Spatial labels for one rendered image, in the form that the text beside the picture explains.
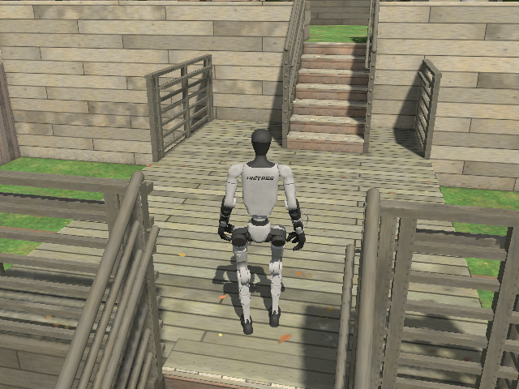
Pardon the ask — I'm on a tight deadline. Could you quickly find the robot left hand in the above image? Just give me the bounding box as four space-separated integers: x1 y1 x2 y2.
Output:
218 224 234 242

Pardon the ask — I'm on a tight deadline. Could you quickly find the robot right hand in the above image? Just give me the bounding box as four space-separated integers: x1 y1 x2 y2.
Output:
286 231 306 251

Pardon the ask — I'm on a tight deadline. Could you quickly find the robot torso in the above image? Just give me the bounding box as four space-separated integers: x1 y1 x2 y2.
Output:
242 160 280 243

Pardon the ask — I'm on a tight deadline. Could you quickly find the right robot upper arm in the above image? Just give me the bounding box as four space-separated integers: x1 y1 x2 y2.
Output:
277 164 297 211

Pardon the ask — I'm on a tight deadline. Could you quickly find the robot left forearm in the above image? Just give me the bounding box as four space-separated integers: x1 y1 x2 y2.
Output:
219 196 233 227

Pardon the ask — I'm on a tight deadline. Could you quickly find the robot right forearm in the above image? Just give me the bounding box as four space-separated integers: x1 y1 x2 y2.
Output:
289 199 304 234

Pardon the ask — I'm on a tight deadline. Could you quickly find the left robot upper arm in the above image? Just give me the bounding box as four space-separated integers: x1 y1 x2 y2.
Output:
224 163 244 208

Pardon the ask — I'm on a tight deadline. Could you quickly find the right robot foot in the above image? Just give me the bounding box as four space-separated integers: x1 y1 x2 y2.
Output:
269 306 281 326

